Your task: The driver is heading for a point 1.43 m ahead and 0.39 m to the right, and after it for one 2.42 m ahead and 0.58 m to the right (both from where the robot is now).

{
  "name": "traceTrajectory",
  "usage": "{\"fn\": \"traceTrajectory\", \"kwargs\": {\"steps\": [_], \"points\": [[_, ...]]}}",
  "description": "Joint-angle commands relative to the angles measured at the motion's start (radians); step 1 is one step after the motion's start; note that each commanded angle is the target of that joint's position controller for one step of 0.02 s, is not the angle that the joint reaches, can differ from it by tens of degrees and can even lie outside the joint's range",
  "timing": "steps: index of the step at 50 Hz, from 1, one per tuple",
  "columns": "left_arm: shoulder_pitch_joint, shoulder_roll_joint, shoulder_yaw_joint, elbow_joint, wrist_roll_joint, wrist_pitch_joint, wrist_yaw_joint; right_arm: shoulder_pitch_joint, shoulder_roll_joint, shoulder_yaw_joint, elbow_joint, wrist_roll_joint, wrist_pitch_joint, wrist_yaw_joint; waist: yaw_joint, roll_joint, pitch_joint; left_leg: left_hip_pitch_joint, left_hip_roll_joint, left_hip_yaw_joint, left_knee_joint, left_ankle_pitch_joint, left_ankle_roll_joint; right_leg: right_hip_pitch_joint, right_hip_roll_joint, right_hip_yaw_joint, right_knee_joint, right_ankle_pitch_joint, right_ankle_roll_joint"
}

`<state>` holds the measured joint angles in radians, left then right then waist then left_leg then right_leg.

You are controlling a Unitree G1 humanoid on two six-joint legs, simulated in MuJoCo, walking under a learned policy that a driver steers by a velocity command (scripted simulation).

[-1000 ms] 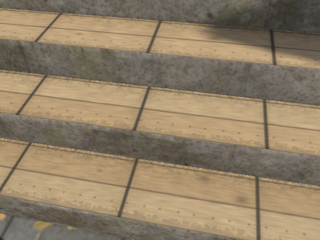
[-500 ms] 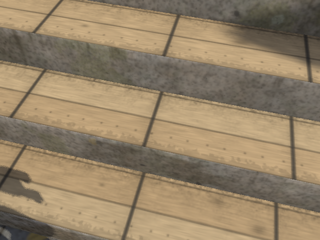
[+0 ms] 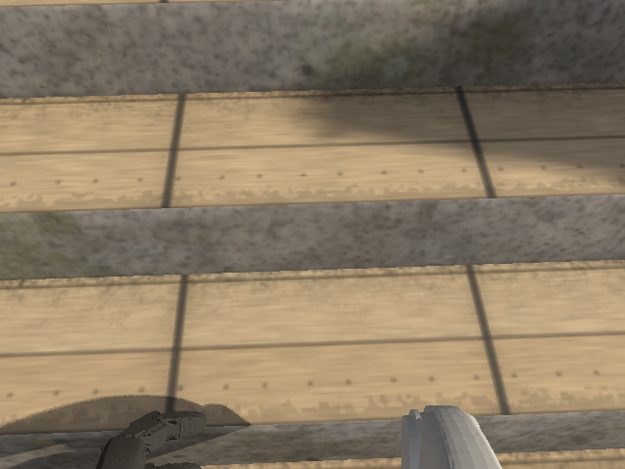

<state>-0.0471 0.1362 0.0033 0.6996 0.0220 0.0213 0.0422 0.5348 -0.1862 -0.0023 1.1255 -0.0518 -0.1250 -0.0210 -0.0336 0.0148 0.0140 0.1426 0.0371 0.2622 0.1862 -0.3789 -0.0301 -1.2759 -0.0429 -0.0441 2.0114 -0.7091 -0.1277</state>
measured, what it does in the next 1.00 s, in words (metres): climbs, turning right: right foot 0.18 m higher, then left foot 0.18 m higher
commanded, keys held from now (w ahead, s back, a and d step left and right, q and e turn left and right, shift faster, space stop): w+e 0.62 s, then w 0.38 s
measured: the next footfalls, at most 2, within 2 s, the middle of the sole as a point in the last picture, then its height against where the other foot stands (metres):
right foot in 0.08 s outside the picture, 0.18 m higher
left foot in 0.62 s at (339, 338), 0.18 m higher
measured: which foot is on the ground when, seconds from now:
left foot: down 0.00-0.10, up 0.12-0.60, down 0.62-1.00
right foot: up 0.00-0.06, down 0.08-0.62, up 0.64-1.00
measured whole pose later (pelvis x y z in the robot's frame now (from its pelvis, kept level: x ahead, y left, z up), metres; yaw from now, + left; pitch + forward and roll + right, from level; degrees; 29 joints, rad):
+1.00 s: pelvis +0.57 -0.16 +0.37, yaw -28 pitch +5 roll +1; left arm -0.06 0.08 0.00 0.54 0.05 -0.04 0.00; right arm 0.54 -0.14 -0.06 1.02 -0.04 -0.14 -0.03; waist -0.09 -0.04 -0.01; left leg -0.08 0.01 0.15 0.35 -0.34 0.02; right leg -1.24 -0.05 0.01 1.93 -0.39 -0.13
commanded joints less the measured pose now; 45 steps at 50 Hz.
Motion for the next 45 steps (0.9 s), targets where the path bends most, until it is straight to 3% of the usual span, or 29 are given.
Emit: {"fn": "traceTrajectory", "kwargs": {"steps": [1, 2, 4, 5, 6, 7, 8, 10, 11, 12, 16, 17, 20, 21, 23, 25, 26, 27, 28, 30, 31, 32, 33, 35, 38, 40, 43, 44, 45], "points": [[-0.204, -0.05, -0.078, -0.224, -0.016, -0.025, -0.041, -0.083, -0.116, 0.006, -0.038, 0.045, 0.024, -0.017, 0.093, -0.036, 0.118, -0.351, 0.175, 0.043, -0.242, 0.69, 0.153, 0.295, -0.04, -0.134, -0.551, 0.159, -0.031], [-0.119, -0.017, -0.065, -0.199, -0.018, -0.015, -0.048, -0.071, -0.154, 0.002, -0.07, 0.075, 0.02, -0.016, 0.088, -0.016, -0.013, -0.418, 0.189, 0.011, -0.18, 1.151, 0.192, 0.645, 0.039, -0.197, -0.648, 0.308, -0.024], [0.373, 0.13, 0.011, -0.072, 0.003, -0.002, -0.043, -0.181, -0.383, -0.065, -0.173, 0.122, 0.009, 0.01, 0.306, 0.235, -0.389, -0.266, 0.244, -0.007, 0.407, 2.177, 0.208, 1.069, 0.189, -0.22, -0.71, 0.367, -0.053], [0.432, 0.21, 0.044, -0.028, 0.007, -0.006, -0.042, -0.198, -0.402, -0.081, -0.214, 0.137, 0.006, 0.034, 0.341, 0.244, -0.499, -0.292, 0.209, -0.074, 0.77, 2.004, 0.151, 1.193, 0.181, 0.037, -0.932, 0.368, -0.108], [0.404, 0.35, 0.088, 0.012, 0.001, -0.007, -0.024, -0.274, -0.253, -0.061, -0.3, 0.101, -0.012, 0.08, 0.265, -0.136, -0.467, -0.696, -0.066, -0.105, 1.327, 0.471, 0.038, 1.336, -0.107, 0.672, -1.352, 0.603, -0.235], [0.347, 0.406, 0.125, -0.001, 0.009, 0.008, -0.004, -0.209, -0.209, -0.056, -0.338, 0.044, -0.019, 0.093, 0.179, -0.138, -0.606, -0.767, -0.11, -0.365, 1.621, 0.235, 0.062, 1.371, -0.192, 1.047, -1.545, 0.685, -0.213], [0.265, 0.357, 0.118, 0.012, 0.012, 0.005, -0.01, -0.227, -0.124, -0.04, -0.385, 0.023, -0.002, 0.084, 0.104, -0.046, -0.508, -0.818, -0.064, -0.388, 1.678, 0.308, 0.08, 1.244, -0.172, 0.973, -1.558, 0.443, -0.178], [0.24, 0.189, 0.073, 0.12, 0.0, -0.01, -0.014, -0.328, -0.019, -0.01, -0.437, -0.012, 0.03, 0.042, 0.028, 0.081, -0.131, -0.95, -0.026, -0.353, 1.668, 0.321, 0.084, 0.913, -0.078, 0.757, -1.51, 0.3, -0.116], [0.226, 0.118, 0.054, 0.154, 0.011, -0.021, -0.016, -0.358, 0.019, 0.002, -0.469, -0.018, 0.047, 0.022, -0.003, 0.011, -0.076, -1.005, -0.05, -0.358, 1.811, 0.288, 0.097, 0.839, -0.015, 0.672, -1.508, 0.222, -0.117], [0.232, 0.094, 0.043, 0.165, 0.023, -0.043, -0.03, -0.339, 0.034, 0.012, -0.511, -0.022, 0.054, 0.015, -0.03, -0.057, -0.098, -1.092, -0.065, -0.362, 1.958, 0.256, 0.111, 0.848, -0.028, 0.648, -1.552, 0.27, -0.121], [0.315, 0.125, 0.048, 0.231, 0.002, -0.099, -0.048, -0.45, 0.068, 0.044, -0.583, -0.024, 0.067, -0.007, -0.049, 0.034, 0.029, -1.258, 0.009, -0.314, 1.81, 0.213, 0.105, 0.76, 0.032, 0.356, -1.585, 0.551, -0.048], [0.385, 0.114, 0.041, 0.239, 0.014, -0.115, -0.053, -0.523, 0.061, 0.041, -0.597, -0.012, 0.071, -0.018, 0.001, -0.001, 0.002, -1.327, -0.024, -0.235, 1.982, 0.173, 0.091, 0.801, 0.008, 0.396, -1.595, 0.73, -0.07], [0.508, 0.153, 0.045, 0.272, 0.019, -0.136, -0.058, -0.698, 0.142, 0.077, -0.681, -0.008, 0.078, -0.024, 0.057, -0.047, 0.019, -1.635, 0.004, -0.221, 2.171, 0.041, 0.103, 0.983, -0.043, 0.481, -1.67, 0.553, -0.061], [0.556, 0.148, 0.048, 0.292, 0.004, -0.134, -0.059, -0.773, 0.176, 0.097, -0.722, -0.028, 0.08, -0.018, 0.074, -0.02, 0.021, -1.615, 0.004, -0.216, 2.041, 0.042, 0.121, 0.981, 0.002, 0.454, -1.687, 0.465, -0.026], [0.612, 0.137, 0.047, 0.301, 0.009, -0.121, -0.037, -0.876, 0.173, 0.1, -0.777, -0.015, 0.083, 0.002, 0.124, -0.069, 0.026, -1.594, -0.014, -0.163, 1.928, -0.006, 0.116, 1.014, -0.004, 0.482, -1.792, 0.545, -0.072], [0.613, 0.151, 0.06, 0.274, -0.009, -0.099, 0.008, -0.904, 0.159, 0.103, -0.816, -0.019, 0.1, 0.02, 0.136, -0.052, -0.022, -1.368, 0.003, -0.147, 1.627, -0.008, 0.095, 1.062, -0.05, 0.478, -1.929, 0.87, -0.122], [0.59, 0.153, 0.069, 0.245, -0.019, -0.089, 0.027, -0.838, 0.166, 0.096, -0.781, -0.016, 0.102, 0.025, 0.107, -0.059, -0.127, -1.17, -0.011, -0.119, 1.491, -0.015, 0.107, 1.1, -0.068, 0.377, -1.931, 1.108, -0.106], [0.523, 0.152, 0.071, 0.211, -0.02, -0.082, 0.033, -0.723, 0.169, 0.091, -0.728, -0.003, 0.106, 0.024, 0.04, -0.071, -0.19, -0.91, -0.052, -0.094, 1.327, -0.076, 0.135, 1.056, -0.04, 0.249, -1.857, 1.484, -0.08], [0.475, 0.195, 0.087, 0.162, -0.031, -0.085, 0.031, -0.625, 0.102, 0.064, -0.682, 0.022, 0.108, 0.016, -0.016, -0.092, -0.318, -0.624, -0.136, -0.059, 1.219, -0.051, 0.141, 1.008, -0.022, 0.222, -1.759, 1.98, -0.061], [0.408, 0.319, 0.138, 0.095, -0.039, -0.147, -0.007, -0.386, -0.036, -0.002, -0.624, 0.063, 0.104, -0.009, -0.136, -0.209, -0.422, -0.471, -0.126, -0.168, 0.908, -0.105, 0.148, 1.2, -0.106, 0.319, -1.422, 2.278, -0.084], [0.333, 0.303, 0.148, 0.066, -0.042, -0.188, -0.033, -0.296, -0.098, -0.039, -0.59, 0.044, 0.093, -0.02, -0.199, -0.143, -0.459, -0.311, -0.059, -0.309, 0.745, -0.17, 0.177, 1.12, -0.04, 0.326, -1.157, 2.042, -0.07], [0.315, 0.121, 0.118, -0.004, -0.031, -0.193, -0.063, -0.26, -0.178, -0.069, -0.535, 0.023, 0.093, -0.023, -0.135, 0.223, -0.45, -0.146, 0.261, -0.89, 0.451, -0.103, 0.338, 0.72, 0.186, 0.264, -0.713, 0.75, 0.009], [0.371, 0.123, 0.119, -0.024, 0.022, -0.189, -0.077, -0.32, -0.155, -0.082, -0.537, 0.026, 0.125, -0.033, -0.095, 0.236, -0.42, -0.251, 0.328, -1.314, 0.185, -0.206, 0.403, 0.549, 0.199, 0.28, -0.254, 0.516, 0.044], [0.338, -0.007, 0.068, -0.072, 0.049, -0.149, -0.067, -0.411, 0.001, -0.054, -0.418, 0.047, 0.1, -0.029, 0.049, -0.043, -0.016, -0.53, 0.271, -1.007, 0.245, -0.548, 0.329, 0.335, 0.13, 0.212, -0.104, 0.628, 0.027], [0.27, -0.078, 0.009, -0.121, 0.025, -0.107, -0.047, -0.278, 0.133, -0.024, -0.241, 0.001, 0.037, -0.015, 0.083, -0.06, 0.059, -0.59, 0.196, -0.644, 0.247, -0.144, 0.231, 0.183, 0.132, 0.275, 0.073, 0.543, -0.019], [0.246, -0.086, -0.007, -0.143, 0.011, -0.09, -0.046, -0.233, 0.093, -0.038, -0.191, 0.011, 0.013, 0.009, 0.107, -0.024, 0.08, -0.537, 0.165, -0.476, 0.199, 0.036, 0.188, 0.096, 0.101, 0.293, -0.016, 0.501, -0.013], [0.109, 0.003, 0.002, -0.193, 0.018, -0.073, -0.047, -0.276, 0.026, -0.044, -0.199, 0.03, -0.011, 0.013, 0.122, -0.043, 0.092, -0.615, 0.144, -0.325, 0.095, 0.201, 0.191, 0.199, 0.063, 0.194, -0.327, 0.566, 0.02], [0.097, 0.038, 0.01, -0.184, 0.015, -0.07, -0.047, -0.27, 0.009, -0.042, -0.209, 0.029, -0.019, 0.003, 0.109, -0.049, 0.053, -0.615, 0.132, -0.284, 0.066, 0.292, 0.202, 0.277, 0.057, 0.109, -0.406, 0.624, 0.033], [0.118, 0.017, 0.013, -0.161, 0.01, -0.07, -0.045, -0.211, -0.041, -0.052, -0.192, 0.023, -0.032, -0.004, 0.101, 0.05, -0.026, -0.475, 0.156, -0.303, 0.056, 0.411, 0.231, 0.252, 0.042, 0.038, -0.3, 0.598, 0.027]]}}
